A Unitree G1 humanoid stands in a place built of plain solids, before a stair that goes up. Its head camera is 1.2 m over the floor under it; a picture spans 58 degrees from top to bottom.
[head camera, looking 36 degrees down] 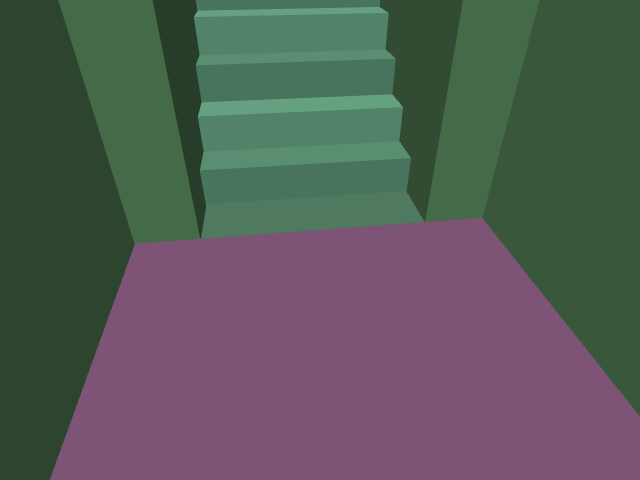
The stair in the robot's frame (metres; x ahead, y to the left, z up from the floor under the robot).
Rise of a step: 0.20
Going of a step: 0.22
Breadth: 1.10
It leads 7 degrees to the left of straight ahead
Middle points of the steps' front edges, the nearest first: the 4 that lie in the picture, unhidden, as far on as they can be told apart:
2.05 0.06 0.20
2.27 0.09 0.40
2.49 0.12 0.60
2.71 0.15 0.79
